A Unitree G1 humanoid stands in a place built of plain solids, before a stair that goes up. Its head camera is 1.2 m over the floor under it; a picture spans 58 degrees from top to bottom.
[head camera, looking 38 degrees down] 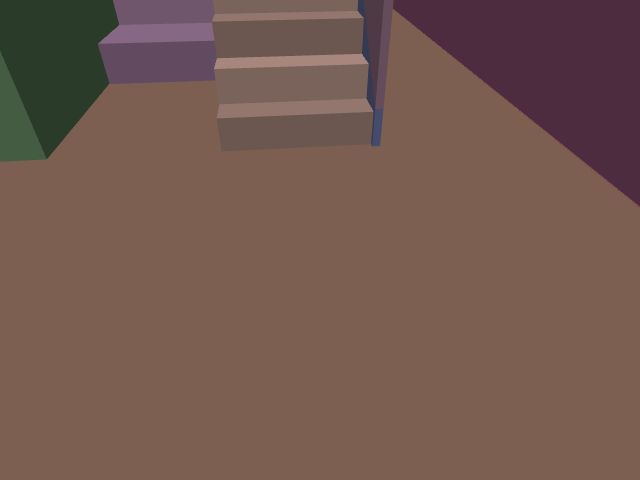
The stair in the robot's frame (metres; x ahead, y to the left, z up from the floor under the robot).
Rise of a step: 0.21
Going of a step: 0.22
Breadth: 0.93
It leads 6 degrees to the left of straight ahead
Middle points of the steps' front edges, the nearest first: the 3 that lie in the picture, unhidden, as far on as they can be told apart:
2.46 0.14 0.21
2.68 0.16 0.42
2.91 0.19 0.63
